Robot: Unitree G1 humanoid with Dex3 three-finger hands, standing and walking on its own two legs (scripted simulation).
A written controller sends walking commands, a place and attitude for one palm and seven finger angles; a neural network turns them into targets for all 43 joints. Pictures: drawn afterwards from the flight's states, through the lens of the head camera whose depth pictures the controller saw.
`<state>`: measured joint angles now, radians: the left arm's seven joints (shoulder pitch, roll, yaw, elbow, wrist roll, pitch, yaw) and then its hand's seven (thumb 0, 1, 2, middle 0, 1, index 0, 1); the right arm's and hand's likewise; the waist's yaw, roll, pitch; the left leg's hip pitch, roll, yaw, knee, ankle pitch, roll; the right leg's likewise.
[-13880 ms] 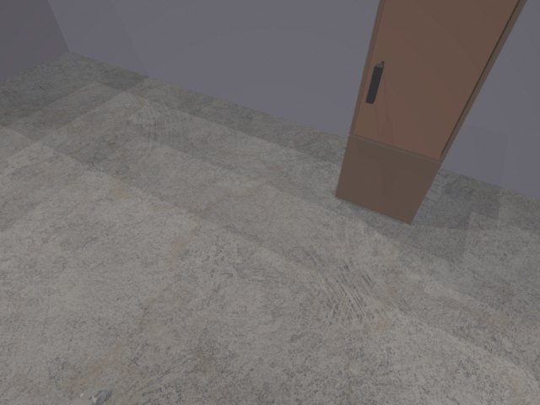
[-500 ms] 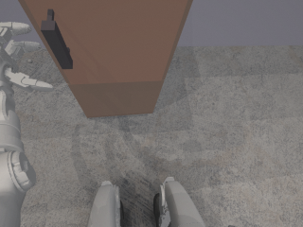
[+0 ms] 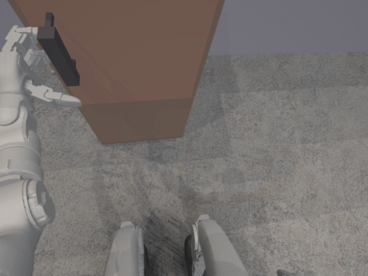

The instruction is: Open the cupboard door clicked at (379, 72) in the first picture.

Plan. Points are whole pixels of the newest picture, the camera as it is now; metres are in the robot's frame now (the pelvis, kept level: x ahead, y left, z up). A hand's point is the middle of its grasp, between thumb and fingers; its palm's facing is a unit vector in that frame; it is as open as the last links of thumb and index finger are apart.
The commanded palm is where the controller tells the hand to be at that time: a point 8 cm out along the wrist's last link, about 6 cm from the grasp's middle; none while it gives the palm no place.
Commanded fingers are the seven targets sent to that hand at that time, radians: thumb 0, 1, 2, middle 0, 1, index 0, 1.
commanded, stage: slide the fingers in behind the handle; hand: left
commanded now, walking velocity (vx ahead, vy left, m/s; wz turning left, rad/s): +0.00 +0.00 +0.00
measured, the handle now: (62, 51) +0.57 +0.21 +0.04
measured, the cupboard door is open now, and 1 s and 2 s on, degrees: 0 0 1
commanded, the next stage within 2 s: close the thumb around the handle in 1.06 s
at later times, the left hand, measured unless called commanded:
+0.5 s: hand (69, 73) +0.51 +0.19 +0.04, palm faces +0.06 -1.00 -0.02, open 14.0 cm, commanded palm +0.49 +0.22 +0.04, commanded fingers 0.00 -0.50 0.30 -0.30 -1.20 -0.30 -1.20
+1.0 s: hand (71, 74) +0.51 +0.19 +0.05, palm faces +0.08 -1.00 -0.02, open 14.2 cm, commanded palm +0.48 +0.21 +0.04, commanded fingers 0.00 -0.50 0.30 -0.30 -1.20 -0.30 -1.20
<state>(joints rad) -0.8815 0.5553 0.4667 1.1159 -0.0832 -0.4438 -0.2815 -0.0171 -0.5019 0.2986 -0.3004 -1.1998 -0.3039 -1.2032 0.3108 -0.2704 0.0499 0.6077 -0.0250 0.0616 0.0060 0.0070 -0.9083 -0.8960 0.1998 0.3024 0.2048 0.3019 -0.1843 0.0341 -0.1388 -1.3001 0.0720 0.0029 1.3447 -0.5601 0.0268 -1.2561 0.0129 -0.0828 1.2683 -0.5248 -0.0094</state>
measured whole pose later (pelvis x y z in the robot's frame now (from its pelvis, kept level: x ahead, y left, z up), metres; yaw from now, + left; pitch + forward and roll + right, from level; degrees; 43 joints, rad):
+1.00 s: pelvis +0.01 +0.00 +0.01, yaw +1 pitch +28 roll -3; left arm -0.84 0.42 0.37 1.11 -0.09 -0.51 -0.14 -0.02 -0.50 0.30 -0.28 -1.19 -0.26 -1.20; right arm 0.33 -0.25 0.03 0.64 -0.04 0.08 0.03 0.01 -0.91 -0.90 0.20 0.30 0.20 0.30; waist -0.16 0.04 -0.15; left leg -1.24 0.06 0.01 1.31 -0.56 0.02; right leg -1.20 0.00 -0.07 1.24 -0.53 -0.01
